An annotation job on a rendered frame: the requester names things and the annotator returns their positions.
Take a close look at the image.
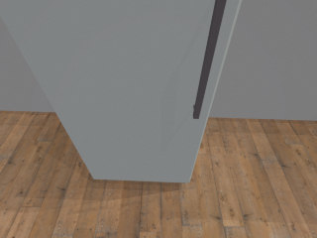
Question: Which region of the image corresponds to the fridge door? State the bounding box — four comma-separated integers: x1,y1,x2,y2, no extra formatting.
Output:
0,0,240,183

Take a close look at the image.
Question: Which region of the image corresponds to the handle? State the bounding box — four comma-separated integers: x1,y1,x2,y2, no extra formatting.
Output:
193,0,227,119

